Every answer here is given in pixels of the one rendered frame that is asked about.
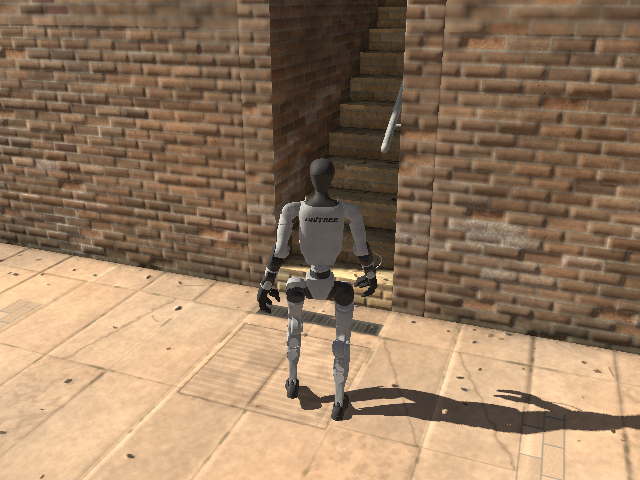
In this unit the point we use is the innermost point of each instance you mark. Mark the stairs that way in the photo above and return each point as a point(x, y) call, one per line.
point(363, 174)

